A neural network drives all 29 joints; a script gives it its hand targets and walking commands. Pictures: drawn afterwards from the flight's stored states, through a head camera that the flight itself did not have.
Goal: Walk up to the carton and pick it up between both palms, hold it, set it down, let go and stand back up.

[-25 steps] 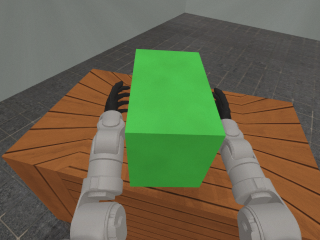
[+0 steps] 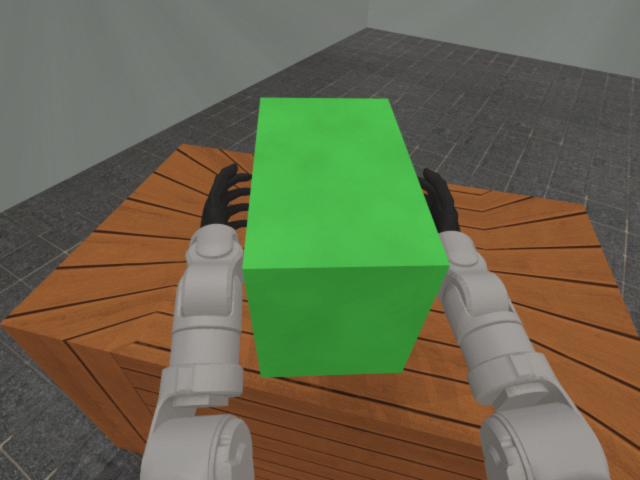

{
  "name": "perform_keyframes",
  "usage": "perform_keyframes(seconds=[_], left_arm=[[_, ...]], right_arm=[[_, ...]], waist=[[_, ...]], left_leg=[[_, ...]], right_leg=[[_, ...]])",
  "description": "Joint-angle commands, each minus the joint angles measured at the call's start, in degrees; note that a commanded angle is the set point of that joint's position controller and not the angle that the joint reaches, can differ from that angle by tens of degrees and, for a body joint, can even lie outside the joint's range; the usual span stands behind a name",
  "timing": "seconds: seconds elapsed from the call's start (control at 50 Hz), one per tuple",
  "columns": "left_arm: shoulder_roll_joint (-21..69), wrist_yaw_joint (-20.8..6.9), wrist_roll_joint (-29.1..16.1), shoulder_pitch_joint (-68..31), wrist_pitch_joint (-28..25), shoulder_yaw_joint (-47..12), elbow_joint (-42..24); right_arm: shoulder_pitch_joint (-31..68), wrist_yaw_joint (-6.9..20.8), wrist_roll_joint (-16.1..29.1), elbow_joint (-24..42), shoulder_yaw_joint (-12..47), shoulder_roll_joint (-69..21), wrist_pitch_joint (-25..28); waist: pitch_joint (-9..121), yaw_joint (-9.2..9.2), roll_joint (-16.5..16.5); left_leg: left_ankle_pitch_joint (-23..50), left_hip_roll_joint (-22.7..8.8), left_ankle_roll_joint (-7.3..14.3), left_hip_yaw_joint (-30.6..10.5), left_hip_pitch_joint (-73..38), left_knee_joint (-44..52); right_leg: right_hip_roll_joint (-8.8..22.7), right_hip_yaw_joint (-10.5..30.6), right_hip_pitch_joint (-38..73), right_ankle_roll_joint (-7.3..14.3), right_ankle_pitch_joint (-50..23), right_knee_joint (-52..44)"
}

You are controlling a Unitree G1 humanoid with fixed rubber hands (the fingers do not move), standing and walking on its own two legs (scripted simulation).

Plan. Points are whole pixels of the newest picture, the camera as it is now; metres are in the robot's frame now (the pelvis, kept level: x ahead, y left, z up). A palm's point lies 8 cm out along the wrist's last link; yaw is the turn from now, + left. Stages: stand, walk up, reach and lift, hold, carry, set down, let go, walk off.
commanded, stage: reach and lift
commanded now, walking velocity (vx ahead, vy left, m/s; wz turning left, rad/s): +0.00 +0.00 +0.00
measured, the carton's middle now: (328, 229) +0.40 -0.01 +0.13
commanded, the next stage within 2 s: hold in 0.50 s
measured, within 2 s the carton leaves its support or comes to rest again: neither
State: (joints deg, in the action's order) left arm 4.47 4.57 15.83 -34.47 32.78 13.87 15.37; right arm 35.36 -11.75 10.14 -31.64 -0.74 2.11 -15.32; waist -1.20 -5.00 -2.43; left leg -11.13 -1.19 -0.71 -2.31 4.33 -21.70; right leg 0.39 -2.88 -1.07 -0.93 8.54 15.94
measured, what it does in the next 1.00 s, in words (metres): stands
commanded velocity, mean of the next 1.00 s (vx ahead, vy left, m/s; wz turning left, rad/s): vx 0.00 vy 0.00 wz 0.00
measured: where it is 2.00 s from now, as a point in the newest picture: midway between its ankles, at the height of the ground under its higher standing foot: outside the picture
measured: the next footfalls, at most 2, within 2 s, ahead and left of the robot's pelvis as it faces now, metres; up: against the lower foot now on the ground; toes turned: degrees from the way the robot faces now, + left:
none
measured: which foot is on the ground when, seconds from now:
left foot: down 0.00-1.00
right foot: down 0.00-1.00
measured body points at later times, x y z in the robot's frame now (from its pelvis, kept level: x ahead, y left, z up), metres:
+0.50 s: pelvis +0.00 +0.00 +0.00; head -0.04 +0.03 +0.45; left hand +0.39 +0.13 +0.18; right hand +0.37 -0.15 +0.17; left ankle +0.02 +0.12 -0.75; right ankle +0.01 -0.13 -0.75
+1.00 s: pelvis -0.01 +0.00 +0.00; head -0.06 +0.03 +0.45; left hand +0.37 +0.15 +0.20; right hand +0.37 -0.13 +0.19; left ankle +0.02 +0.12 -0.75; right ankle +0.01 -0.13 -0.75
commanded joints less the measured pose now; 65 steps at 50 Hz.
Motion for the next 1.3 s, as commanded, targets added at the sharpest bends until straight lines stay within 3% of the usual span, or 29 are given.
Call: perform_keyframes(seconds=[0.0,0.46,0.62,0.74,0.86,1.14,1.28], left_arm=[[36.9,-9.9,-7.7,-36.5,-3.1,-30.6,-7.6],[36.8,-9.9,-7.4,-38.5,-0.2,-30.3,-8.5],[34.8,-9.9,-7.7,-38.7,2.0,-30.1,-13.3],[34.6,-11.6,-6.4,-40.1,4.5,-28.2,-10.5],[35.6,-11.9,-7.1,-41.8,4.2,-28.5,-9.2],[35.7,-10.6,-7.2,-42.0,3.1,-28.3,-9.8],[35.3,-11.0,-6.9,-40.9,3.5,-28.2,-10.1]], right_arm=[[48.0,4.0,4.5,20.9,23.9,-38.9,4.0],[51.0,4.1,5.7,21.1,22.8,-37.3,2.1],[53.1,2.4,9.5,25.2,27.8,-38.9,0.5],[51.5,2.6,7.0,20.6,22.3,-37.9,-1.8],[53.3,3.2,6.1,19.5,20.7,-38.2,-1.6],[55.4,3.5,7.6,21.3,23.4,-38.7,-0.2],[54.3,3.1,7.7,21.7,23.7,-38.7,-0.5]], waist=[[25.5,-0.74,3.1],[24.7,-0.73,3.7],[27.5,2.28,3.1],[19.5,0.08,3.2],[20.9,-1.14,4.2],[25.3,1.21,4.2],[24.0,0.98,3.5]], left_leg=[[16.6,4.3,-1.8,1.1,-6.6,1.4],[16.5,3.7,-2.1,1.2,-8.2,1.6],[22.1,4.4,-1.3,1.5,-9.3,-0.1],[11.6,3.9,-0.9,2.8,-6.0,3.5],[11.9,3.7,-1.5,2.6,-5.9,3.1],[16.4,3.8,-1.2,2.2,-7.7,1.6],[16.4,4.0,-1.0,2.4,-7.7,1.8]], right_leg=[[-4.0,-0.4,7.1,-2.3,-18.7,0.3],[-4.5,-0.8,5.6,-1.7,-14.8,-0.4],[-4.7,0.1,8.9,-2.0,-18.5,0.1],[-3.9,-0.1,5.3,-1.5,-6.7,-2.0],[-4.1,-0.7,5.2,-1.1,-6.8,-1.6],[-4.7,-0.7,5.8,-1.1,-9.0,-0.9],[-4.5,-0.4,6.3,-1.4,-10.3,-1.0]])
